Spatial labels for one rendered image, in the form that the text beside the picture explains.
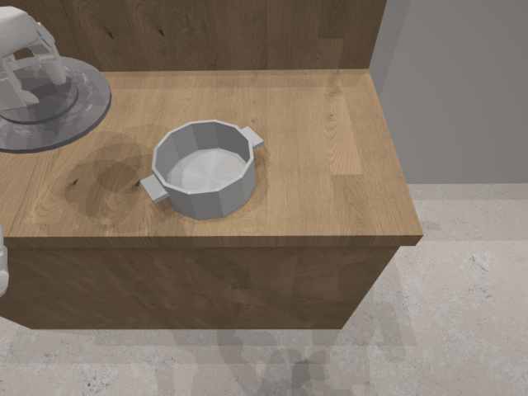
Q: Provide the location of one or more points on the left robot hand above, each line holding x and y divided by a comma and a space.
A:
18, 30

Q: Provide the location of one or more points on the pot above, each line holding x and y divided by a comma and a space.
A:
205, 169

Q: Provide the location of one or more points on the lid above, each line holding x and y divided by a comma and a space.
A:
77, 108

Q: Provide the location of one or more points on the knob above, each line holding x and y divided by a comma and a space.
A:
35, 80

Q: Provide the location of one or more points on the table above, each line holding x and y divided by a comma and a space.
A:
88, 249

